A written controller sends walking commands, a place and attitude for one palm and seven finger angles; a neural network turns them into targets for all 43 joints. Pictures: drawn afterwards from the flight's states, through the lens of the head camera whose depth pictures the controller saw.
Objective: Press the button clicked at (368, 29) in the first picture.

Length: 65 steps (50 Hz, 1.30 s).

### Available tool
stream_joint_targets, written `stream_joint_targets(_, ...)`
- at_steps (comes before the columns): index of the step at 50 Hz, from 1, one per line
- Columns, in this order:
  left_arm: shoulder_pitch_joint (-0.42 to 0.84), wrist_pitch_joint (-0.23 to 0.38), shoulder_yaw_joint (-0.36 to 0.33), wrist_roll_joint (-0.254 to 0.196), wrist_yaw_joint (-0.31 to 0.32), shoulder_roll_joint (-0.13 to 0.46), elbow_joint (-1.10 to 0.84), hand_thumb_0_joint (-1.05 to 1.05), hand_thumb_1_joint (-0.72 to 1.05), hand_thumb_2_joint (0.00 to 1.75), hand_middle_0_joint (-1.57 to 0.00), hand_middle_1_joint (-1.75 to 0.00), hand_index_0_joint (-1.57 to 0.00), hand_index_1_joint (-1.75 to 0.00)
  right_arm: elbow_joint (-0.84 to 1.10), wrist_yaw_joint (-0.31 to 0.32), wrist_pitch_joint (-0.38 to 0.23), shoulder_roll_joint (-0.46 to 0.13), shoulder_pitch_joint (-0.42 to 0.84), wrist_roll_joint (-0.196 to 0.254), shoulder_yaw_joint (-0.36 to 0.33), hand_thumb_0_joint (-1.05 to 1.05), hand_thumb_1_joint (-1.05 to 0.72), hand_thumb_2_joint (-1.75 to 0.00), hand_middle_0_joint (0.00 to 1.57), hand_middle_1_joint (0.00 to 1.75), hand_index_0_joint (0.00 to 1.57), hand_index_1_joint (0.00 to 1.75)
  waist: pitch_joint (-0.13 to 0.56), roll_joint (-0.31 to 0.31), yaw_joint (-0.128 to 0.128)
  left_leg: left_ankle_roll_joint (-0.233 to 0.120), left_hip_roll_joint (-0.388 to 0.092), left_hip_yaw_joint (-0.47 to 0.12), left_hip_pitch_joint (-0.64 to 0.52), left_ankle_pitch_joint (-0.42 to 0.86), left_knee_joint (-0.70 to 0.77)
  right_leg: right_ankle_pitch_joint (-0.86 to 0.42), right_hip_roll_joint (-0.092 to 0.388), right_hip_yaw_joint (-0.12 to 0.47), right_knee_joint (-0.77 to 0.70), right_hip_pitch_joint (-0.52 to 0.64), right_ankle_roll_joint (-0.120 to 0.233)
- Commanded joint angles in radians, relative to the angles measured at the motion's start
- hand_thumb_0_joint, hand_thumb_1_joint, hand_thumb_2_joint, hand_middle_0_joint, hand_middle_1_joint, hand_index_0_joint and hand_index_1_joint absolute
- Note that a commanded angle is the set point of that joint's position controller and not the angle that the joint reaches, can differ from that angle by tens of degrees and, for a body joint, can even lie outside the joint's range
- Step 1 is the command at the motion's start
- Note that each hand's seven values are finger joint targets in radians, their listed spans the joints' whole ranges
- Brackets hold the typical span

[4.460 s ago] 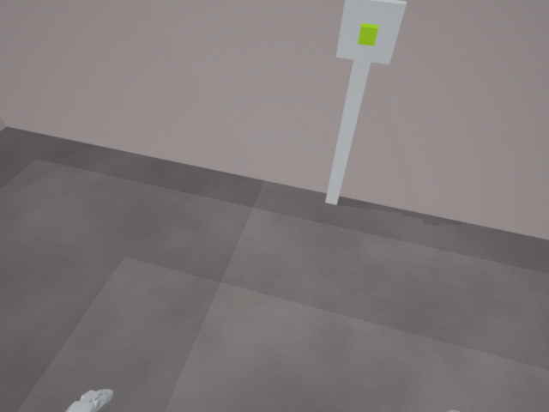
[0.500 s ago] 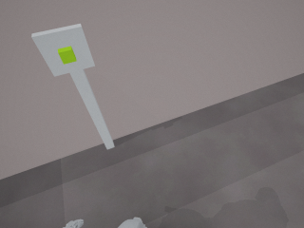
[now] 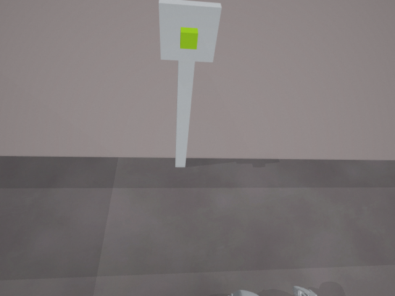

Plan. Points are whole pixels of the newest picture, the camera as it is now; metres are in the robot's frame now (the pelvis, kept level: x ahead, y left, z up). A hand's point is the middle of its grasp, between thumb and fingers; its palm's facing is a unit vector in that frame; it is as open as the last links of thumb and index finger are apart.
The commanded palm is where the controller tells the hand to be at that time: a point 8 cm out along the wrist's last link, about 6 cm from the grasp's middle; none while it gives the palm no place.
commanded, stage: take the last steps up to it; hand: left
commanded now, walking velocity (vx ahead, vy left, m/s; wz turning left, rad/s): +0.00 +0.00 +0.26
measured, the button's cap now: (188, 37) +0.81 +0.11 +0.07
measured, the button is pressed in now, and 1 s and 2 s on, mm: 0 0 0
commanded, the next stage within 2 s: come to a stop and stand still in 1.04 s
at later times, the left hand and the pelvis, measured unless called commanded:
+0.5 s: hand out of the picture +0.09 +0.13 -0.16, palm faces +0.08 -0.97 -0.21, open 7.3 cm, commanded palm none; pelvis +0.06 -0.05 +0.00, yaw +3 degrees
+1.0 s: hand (150, 285) +0.16 +0.11 -0.18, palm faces +0.10 -0.99 -0.11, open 7.3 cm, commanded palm none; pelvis +0.25 -0.03 -0.01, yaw +1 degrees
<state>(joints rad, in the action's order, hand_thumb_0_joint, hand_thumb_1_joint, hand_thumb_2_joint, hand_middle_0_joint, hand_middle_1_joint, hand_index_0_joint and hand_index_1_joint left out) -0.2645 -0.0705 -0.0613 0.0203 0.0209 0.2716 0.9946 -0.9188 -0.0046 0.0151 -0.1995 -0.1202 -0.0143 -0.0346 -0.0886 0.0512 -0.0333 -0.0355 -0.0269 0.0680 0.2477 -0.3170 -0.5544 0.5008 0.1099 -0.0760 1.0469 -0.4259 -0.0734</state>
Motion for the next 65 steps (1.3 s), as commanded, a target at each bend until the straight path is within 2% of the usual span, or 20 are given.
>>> stream_joint_targets(1,0.020,0.039,-0.013,-0.004,-0.008,0.045,-0.076,0.00,0.90,0.90,-0.20,-0.30,-0.20,-0.30,0.023,0.029,-0.014,-0.191,-0.072,-0.001,-0.045,0.00,-0.90,-0.90,0.20,0.30,0.20,0.30,0.143,-0.208,0.044,-0.101,-0.210,-0.161,-0.206,0.739,0.179,-0.091,-0.005,0.044,0.068,-0.105,-0.010)
stream_joint_targets(12,0.106,0.055,0.010,0.007,-0.033,0.015,-0.056,0.00,0.90,0.90,-0.20,-0.30,-0.20,-0.30,-0.061,0.029,-0.032,-0.160,-0.189,-0.021,-0.048,0.00,-0.90,-0.90,0.20,0.30,0.20,0.30,0.000,-0.174,0.090,-0.137,-0.263,-0.334,-0.122,-0.081,0.378,-0.082,-0.017,0.041,-0.254,-0.051,0.022)
stream_joint_targets(18,-0.089,0.078,-0.003,0.007,-0.040,-0.002,0.018,0.00,0.90,0.90,-0.20,-0.30,-0.20,-0.30,-0.084,0.027,-0.033,-0.149,-0.147,-0.019,-0.045,0.00,-0.90,-0.90,0.20,0.30,0.20,0.30,0.024,-0.081,-0.009,-0.057,-0.183,-0.225,0.097,-0.169,0.202,-0.227,-0.070,-0.001,-0.619,0.336,0.052)
stream_joint_targets(19,-0.159,0.091,-0.011,0.012,-0.032,0.038,0.044,0.00,0.90,0.90,-0.20,-0.30,-0.20,-0.30,-0.086,0.025,-0.038,-0.104,-0.161,-0.012,-0.036,0.00,-0.90,-0.90,0.20,0.30,0.20,0.30,0.054,0.043,-0.033,-0.018,-0.111,-0.131,0.211,-0.173,0.023,-0.141,0.021,0.115,-0.705,0.477,0.081)
stream_joint_targets(20,-0.229,0.100,-0.027,0.015,-0.020,0.118,0.064,0.00,0.90,0.90,-0.20,-0.30,-0.20,-0.30,-0.057,0.020,-0.044,-0.033,-0.143,-0.004,-0.015,0.00,-0.90,-0.90,0.20,0.30,0.20,0.30,0.061,0.301,-0.061,0.028,0.013,0.016,0.396,-0.248,-0.250,-0.012,0.218,0.424,-0.839,0.566,0.171)
stream_joint_targets(21,-0.257,0.096,-0.027,0.000,-0.010,0.132,0.061,0.00,0.90,0.90,-0.20,-0.30,-0.20,-0.30,-0.027,0.016,-0.041,-0.079,-0.079,-0.011,-0.022,0.00,-0.90,-0.90,0.20,0.30,0.20,0.30,0.031,0.234,-0.082,0.022,-0.014,-0.034,0.449,-0.296,-0.405,0.061,0.290,0.520,-0.906,0.492,0.238)
stream_joint_targets(23,-0.177,0.106,-0.020,-0.003,-0.005,0.067,0.055,0.00,0.90,0.90,-0.20,-0.30,-0.20,-0.30,-0.048,0.006,-0.036,-0.089,-0.057,-0.014,-0.036,0.00,-0.90,-0.90,0.20,0.30,0.20,0.30,-0.056,0.149,-0.043,0.016,-0.066,-0.061,0.457,-0.146,-0.545,0.124,0.244,0.456,-0.945,0.365,0.240)
stream_joint_targets(26,-0.122,0.125,0.009,-0.004,-0.003,-0.015,0.054,0.00,0.90,0.90,-0.20,-0.30,-0.20,-0.30,-0.094,-0.002,-0.023,-0.049,-0.116,-0.019,-0.037,0.00,-0.90,-0.90,0.20,0.30,0.20,0.30,-0.070,-0.020,0.026,0.044,-0.094,-0.040,0.388,0.005,-0.574,-0.162,0.159,0.235,-0.907,0.286,0.221)
stream_joint_targets(28,-0.147,0.136,0.018,-0.004,-0.003,-0.029,0.071,0.00,0.90,0.90,-0.20,-0.30,-0.20,-0.30,-0.110,-0.004,-0.019,-0.027,-0.148,-0.019,-0.038,0.00,-0.90,-0.90,0.20,0.30,0.20,0.30,-0.055,-0.005,0.044,0.056,-0.089,-0.025,0.388,0.061,-0.569,-0.335,0.120,0.151,-0.894,0.308,0.211)
stream_joint_targets(38,-0.316,0.146,0.030,0.007,0.017,-0.052,0.178,0.00,0.90,0.90,-0.20,-0.30,-0.20,-0.30,-0.048,-0.011,-0.043,0.014,0.081,-0.009,-0.019,0.00,-0.90,-0.90,0.20,0.30,0.20,0.30,-0.064,0.044,-0.005,0.031,-0.063,0.070,0.396,0.063,-0.243,-0.899,0.105,0.113,-0.787,0.472,0.237)
stream_joint_targets(40,-0.313,0.145,0.027,0.005,0.017,-0.037,0.186,0.00,0.90,0.90,-0.20,-0.30,-0.20,-0.30,-0.063,-0.004,-0.053,0.016,0.045,-0.007,-0.017,0.00,-0.90,-0.90,0.20,0.30,0.20,0.30,-0.023,0.047,0.017,0.006,-0.011,0.111,0.258,0.045,-0.153,-1.097,0.095,0.089,-0.698,0.474,0.230)
stream_joint_targets(42,-0.281,0.148,0.023,-0.002,0.015,-0.019,0.188,0.00,0.90,0.90,-0.20,-0.30,-0.20,-0.30,-0.122,0.014,-0.065,-0.015,-0.136,-0.012,-0.029,0.00,-0.90,-0.90,0.20,0.30,0.20,0.30,0.078,0.038,0.103,-0.018,0.045,0.137,0.019,0.124,-0.040,-1.234,0.063,0.044,-0.478,0.448,0.195)
stream_joint_targets(43,-0.270,0.149,0.019,-0.009,0.014,-0.022,0.177,0.00,0.90,0.90,-0.20,-0.30,-0.20,-0.30,-0.160,0.023,-0.069,-0.060,-0.284,-0.017,-0.040,0.00,-0.90,-0.90,0.20,0.30,0.20,0.30,0.173,0.008,0.168,-0.042,-0.017,0.062,-0.225,0.250,0.028,-1.082,0.040,0.029,-0.278,0.323,0.161)
stream_joint_targets(44,-0.318,0.148,0.022,-0.024,0.007,-0.069,0.159,0.00,0.90,0.90,-0.20,-0.30,-0.20,-0.30,-0.183,0.035,-0.075,-0.169,-0.406,-0.030,-0.065,0.00,-0.90,-0.90,0.20,0.30,0.20,0.30,0.319,-0.192,0.185,-0.158,-0.305,-0.313,-0.514,0.447,0.040,-0.557,-0.077,-0.029,0.024,0.042,0.104)
stream_joint_targets(45,-0.299,0.148,0.035,-0.027,0.003,-0.082,0.128,0.00,0.90,0.90,-0.20,-0.30,-0.20,-0.30,-0.194,0.041,-0.067,-0.215,-0.456,-0.012,-0.068,0.00,-0.90,-0.90,0.20,0.30,0.20,0.30,0.355,-0.246,0.171,-0.258,-0.496,-0.561,-0.553,0.644,0.163,0.037,-0.139,0.046,0.282,-0.094,0.108)
stream_joint_targets(48,-0.156,0.116,0.013,0.000,-0.007,-0.080,0.109,0.00,0.90,0.90,-0.20,-0.30,-0.20,-0.30,-0.143,0.048,-0.077,-0.086,-0.220,-0.004,-0.038,0.00,-0.90,-0.90,0.20,0.30,0.20,0.30,0.020,-0.051,0.082,-0.186,-0.405,-0.332,-0.128,0.420,0.290,-0.118,-0.010,0.111,0.314,-0.138,0.087)
stream_joint_targets(53,-0.243,0.072,0.005,0.011,-0.016,-0.138,0.110,0.00,0.90,0.90,-0.20,-0.30,-0.20,-0.30,-0.114,0.034,-0.094,-0.007,-0.164,-0.004,-0.021,0.00,-0.90,-0.90,0.20,0.30,0.20,0.30,0.016,-0.162,-0.007,-0.088,-0.242,-0.018,0.067,0.420,0.332,-0.273,0.007,0.063,0.137,-0.022,0.049)
stream_joint_targets(57,-0.127,0.063,0.001,0.010,-0.025,-0.104,0.057,0.00,0.90,0.90,-0.20,-0.30,-0.20,-0.30,-0.107,0.029,-0.086,-0.045,-0.181,-0.004,-0.026,0.00,-0.90,-0.90,0.20,0.30,0.20,0.30,-0.025,-0.191,0.007,-0.101,-0.233,-0.009,0.013,0.383,0.360,-0.342,0.028,0.041,-0.028,-0.101,0.028)
stream_joint_targets(62,-0.007,0.063,0.020,0.000,-0.006,-0.086,0.018,0.00,0.90,0.90,-0.20,-0.30,-0.20,-0.30,-0.122,0.038,-0.062,-0.070,-0.200,-0.012,-0.025,0.00,-0.90,-0.90,0.20,0.30,0.20,0.30,0.006,-0.214,0.037,-0.084,-0.230,0.020,-0.089,0.753,0.218,-0.304,-0.027,-0.012,-0.341,0.031,0.033)
stream_joint_targets(65,-0.036,0.068,0.012,0.003,0.002,-0.041,0.013,0.00,0.90,0.90,-0.20,-0.30,-0.20,-0.30,-0.127,0.041,-0.039,-0.086,-0.201,-0.005,-0.040,0.00,-0.90,-0.90,0.20,0.30,0.20,0.30,0.040,-0.191,0.017,-0.049,-0.214,0.013,-0.117,0.647,0.112,-0.392,-0.034,-0.015,-0.528,0.139,0.042)
